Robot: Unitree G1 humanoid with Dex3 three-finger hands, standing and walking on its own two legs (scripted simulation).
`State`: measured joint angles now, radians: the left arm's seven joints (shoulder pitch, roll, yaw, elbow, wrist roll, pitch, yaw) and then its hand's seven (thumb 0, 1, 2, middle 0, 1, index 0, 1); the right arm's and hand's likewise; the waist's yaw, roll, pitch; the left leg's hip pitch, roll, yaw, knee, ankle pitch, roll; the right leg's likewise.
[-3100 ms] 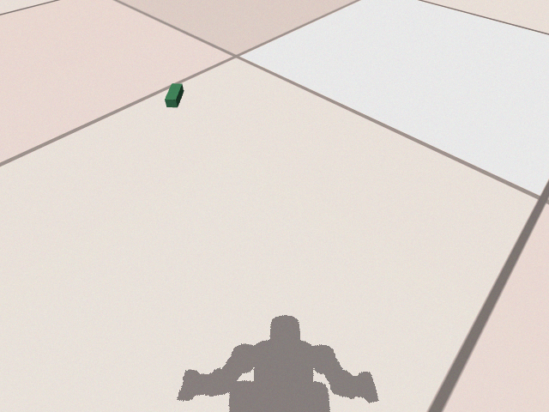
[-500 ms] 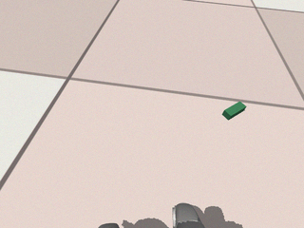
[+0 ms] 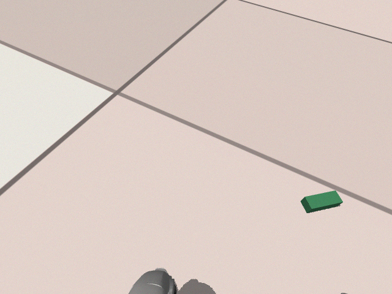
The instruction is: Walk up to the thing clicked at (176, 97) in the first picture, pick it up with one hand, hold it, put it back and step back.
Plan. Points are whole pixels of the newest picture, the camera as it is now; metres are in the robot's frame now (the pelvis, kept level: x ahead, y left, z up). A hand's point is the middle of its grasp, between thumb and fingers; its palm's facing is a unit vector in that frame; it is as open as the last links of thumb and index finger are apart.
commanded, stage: walk up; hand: left
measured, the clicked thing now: (321, 201) +0.74 -0.68 -0.73
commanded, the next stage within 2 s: none
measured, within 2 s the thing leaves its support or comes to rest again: neither
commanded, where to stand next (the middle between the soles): +0.50 -1.04 m, yaw +20 degrees
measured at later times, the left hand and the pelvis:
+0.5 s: hand (185, 287) +0.15 +0.03 -0.14, palm faces +0.15 -0.91 -0.39, open 7.3 cm; pelvis +0.12 -0.26 -0.02, yaw +8 degrees
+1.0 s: hand (266, 255) +0.25 -0.16 -0.16, palm faces +0.15 -0.94 -0.31, open 7.4 cm; pelvis +0.21 -0.45 -0.01, yaw +13 degrees
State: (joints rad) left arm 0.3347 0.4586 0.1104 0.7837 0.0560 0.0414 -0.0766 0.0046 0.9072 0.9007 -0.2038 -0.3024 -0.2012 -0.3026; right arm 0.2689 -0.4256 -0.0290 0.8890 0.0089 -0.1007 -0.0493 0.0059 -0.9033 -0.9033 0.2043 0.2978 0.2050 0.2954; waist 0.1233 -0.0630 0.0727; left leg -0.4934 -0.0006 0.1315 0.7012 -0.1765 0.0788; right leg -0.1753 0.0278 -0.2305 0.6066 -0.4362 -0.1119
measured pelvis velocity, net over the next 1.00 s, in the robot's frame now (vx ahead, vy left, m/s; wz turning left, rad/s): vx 0.21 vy -0.45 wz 0.23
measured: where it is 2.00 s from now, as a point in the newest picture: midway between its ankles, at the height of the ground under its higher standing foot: (375, 275)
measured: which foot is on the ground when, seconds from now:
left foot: up 0.00-0.00, down 0.02-0.40, up 0.42-0.74, down 0.76-1.00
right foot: down 0.00-0.04, up 0.06-0.36, down 0.38-0.76, up 0.78-1.00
